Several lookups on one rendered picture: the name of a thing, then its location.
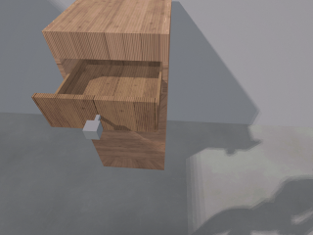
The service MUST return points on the drawer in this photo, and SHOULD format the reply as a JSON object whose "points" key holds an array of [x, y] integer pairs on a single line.
{"points": [[126, 94]]}

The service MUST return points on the cabinet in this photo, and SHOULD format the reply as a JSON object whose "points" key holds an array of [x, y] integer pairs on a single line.
{"points": [[120, 30]]}

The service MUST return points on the handle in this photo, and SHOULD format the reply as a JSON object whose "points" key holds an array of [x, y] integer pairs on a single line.
{"points": [[93, 128]]}

